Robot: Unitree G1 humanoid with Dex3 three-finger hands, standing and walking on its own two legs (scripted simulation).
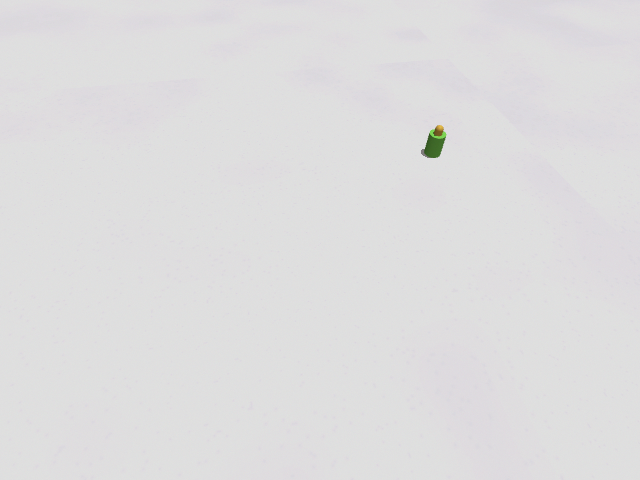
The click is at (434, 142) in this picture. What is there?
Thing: necked bottle
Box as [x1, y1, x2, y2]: [424, 125, 445, 157]
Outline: 441,125 436,126 429,133 424,150 425,154 428,156 436,157 440,153 445,137 445,133 442,130 443,128
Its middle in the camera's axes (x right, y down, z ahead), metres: +0.61 -0.53 +2.02
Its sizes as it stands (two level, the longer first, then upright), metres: 0.085 0.085 0.167
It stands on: the floor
